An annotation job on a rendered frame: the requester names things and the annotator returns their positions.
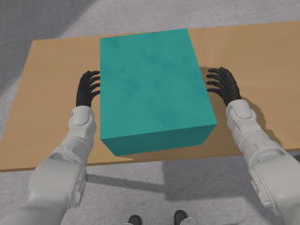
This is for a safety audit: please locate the left robot upper arm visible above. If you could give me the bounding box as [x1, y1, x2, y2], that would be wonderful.
[0, 158, 87, 225]

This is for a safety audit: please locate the robot left forearm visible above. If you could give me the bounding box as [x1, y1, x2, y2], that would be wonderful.
[27, 105, 97, 200]

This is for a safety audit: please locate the right robot hand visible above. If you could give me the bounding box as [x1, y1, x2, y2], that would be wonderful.
[206, 67, 242, 106]

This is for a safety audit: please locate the robot right foot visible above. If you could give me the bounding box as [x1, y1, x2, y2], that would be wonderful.
[173, 210, 187, 225]

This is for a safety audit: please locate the table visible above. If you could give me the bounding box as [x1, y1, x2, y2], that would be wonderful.
[0, 21, 300, 181]

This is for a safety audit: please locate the robot right forearm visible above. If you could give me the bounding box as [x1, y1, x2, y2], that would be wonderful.
[225, 99, 300, 168]

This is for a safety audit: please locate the robot foot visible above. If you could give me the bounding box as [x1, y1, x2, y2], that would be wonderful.
[128, 215, 142, 225]
[173, 210, 187, 225]

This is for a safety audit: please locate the left robot hand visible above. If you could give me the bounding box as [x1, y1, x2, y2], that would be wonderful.
[76, 70, 100, 108]

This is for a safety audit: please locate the right robot upper arm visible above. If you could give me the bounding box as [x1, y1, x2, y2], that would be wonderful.
[247, 154, 300, 225]

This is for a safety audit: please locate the robot left foot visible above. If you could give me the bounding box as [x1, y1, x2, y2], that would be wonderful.
[128, 215, 142, 225]

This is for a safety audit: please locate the carton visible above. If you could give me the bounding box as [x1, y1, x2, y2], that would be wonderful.
[99, 28, 218, 157]

